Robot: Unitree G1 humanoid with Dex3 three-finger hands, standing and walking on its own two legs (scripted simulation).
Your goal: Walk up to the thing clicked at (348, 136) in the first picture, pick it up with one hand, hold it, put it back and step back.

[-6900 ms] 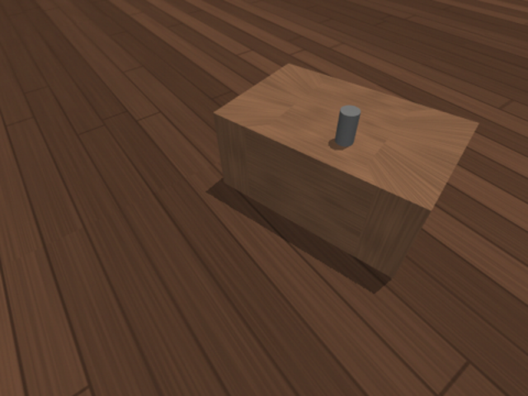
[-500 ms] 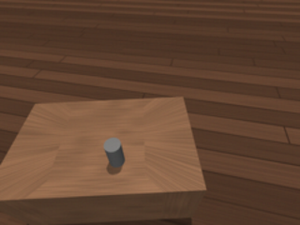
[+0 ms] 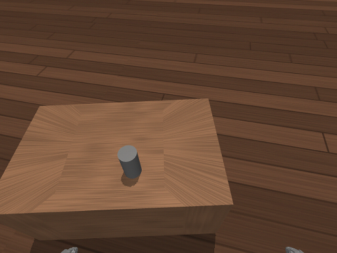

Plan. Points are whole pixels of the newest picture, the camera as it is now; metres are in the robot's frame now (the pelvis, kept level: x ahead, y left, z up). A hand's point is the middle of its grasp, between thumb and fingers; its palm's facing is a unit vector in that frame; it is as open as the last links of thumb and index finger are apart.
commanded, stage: go down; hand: left
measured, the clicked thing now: (130, 162) +0.51 +0.18 -0.26
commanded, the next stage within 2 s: none
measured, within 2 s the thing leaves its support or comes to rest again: neither
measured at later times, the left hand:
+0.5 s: hand out of the picture +0.14 +0.26 -0.14, palm faces +0.03 -0.94 -0.33, open 17.0 cm
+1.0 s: hand out of the picture +0.16 +0.26 -0.13, palm faces +0.05 -0.95 -0.31, open 17.6 cm
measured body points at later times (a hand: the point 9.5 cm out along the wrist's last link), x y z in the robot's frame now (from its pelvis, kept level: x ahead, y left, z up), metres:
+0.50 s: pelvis +0.00 +0.01 -0.02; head +0.05 +0.00 +0.43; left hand +0.14 +0.30 -0.12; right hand +0.15 -0.28 -0.12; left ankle +0.00 +0.13 -0.75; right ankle -0.01 -0.12 -0.75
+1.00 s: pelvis +0.01 +0.01 -0.03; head +0.05 +0.01 +0.42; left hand +0.15 +0.31 -0.11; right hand +0.17 -0.26 -0.11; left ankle +0.00 +0.13 -0.75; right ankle -0.01 -0.12 -0.75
